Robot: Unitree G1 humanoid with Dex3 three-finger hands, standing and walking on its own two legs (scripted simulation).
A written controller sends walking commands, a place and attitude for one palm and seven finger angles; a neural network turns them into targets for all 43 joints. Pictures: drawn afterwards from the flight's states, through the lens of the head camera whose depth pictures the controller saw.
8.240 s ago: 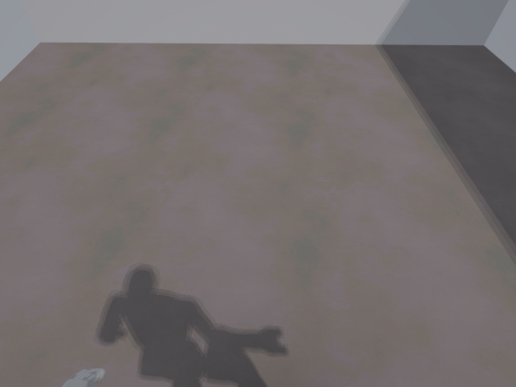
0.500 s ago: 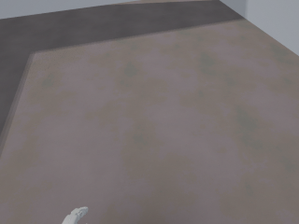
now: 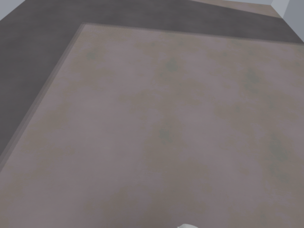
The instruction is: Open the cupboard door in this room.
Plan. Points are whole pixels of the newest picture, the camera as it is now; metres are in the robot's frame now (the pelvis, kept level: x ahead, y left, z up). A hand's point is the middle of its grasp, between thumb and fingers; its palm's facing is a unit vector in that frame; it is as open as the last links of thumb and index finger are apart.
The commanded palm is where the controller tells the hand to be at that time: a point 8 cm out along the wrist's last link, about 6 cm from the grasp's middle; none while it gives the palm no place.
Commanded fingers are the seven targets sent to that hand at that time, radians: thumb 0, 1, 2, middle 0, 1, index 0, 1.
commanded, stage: turn or walk to find it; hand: left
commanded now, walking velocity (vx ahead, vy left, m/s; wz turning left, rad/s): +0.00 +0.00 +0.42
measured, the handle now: out of the picture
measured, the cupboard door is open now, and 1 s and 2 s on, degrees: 0 0 0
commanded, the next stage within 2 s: none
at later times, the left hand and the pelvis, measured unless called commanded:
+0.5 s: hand out of the picture +0.02 +0.16 -0.14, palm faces +0.23 -0.93 -0.27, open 7.4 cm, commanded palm none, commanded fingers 0.00 0.90 0.90 -0.20 -0.30 -0.20 -0.30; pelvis -0.03 -0.04 +0.00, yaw +13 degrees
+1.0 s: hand out of the picture -0.12 +0.21 -0.17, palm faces +0.48 -0.85 -0.24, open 7.4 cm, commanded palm none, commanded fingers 0.00 0.90 0.90 -0.20 -0.30 -0.20 -0.30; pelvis -0.07 -0.01 +0.01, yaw +25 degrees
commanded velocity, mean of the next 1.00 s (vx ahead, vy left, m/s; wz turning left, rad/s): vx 0.00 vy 0.00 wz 0.42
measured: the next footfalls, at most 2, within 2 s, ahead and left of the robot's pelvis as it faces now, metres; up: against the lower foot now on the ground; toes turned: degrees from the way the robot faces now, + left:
right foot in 0.34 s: +0.04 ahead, -0.13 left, +0.00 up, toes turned +5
left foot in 0.78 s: -0.07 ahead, +0.11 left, +0.00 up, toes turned +25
